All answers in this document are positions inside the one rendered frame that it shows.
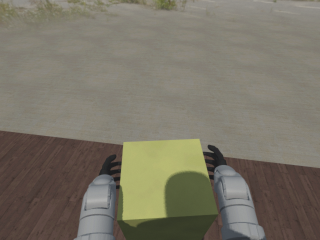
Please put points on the robot left forearm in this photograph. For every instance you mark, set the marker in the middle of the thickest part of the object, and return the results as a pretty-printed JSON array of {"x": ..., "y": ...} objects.
[{"x": 97, "y": 214}]

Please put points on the robot right forearm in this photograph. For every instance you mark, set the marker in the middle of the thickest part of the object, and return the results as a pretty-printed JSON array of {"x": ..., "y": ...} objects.
[{"x": 238, "y": 214}]

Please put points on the robot right hand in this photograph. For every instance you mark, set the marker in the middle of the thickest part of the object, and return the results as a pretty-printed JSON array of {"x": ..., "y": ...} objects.
[{"x": 218, "y": 159}]

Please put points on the robot left hand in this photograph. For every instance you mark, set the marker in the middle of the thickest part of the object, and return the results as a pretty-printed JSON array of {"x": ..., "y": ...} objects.
[{"x": 106, "y": 168}]

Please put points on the carton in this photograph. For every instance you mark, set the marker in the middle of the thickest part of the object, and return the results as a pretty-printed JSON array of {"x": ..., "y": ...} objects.
[{"x": 165, "y": 191}]

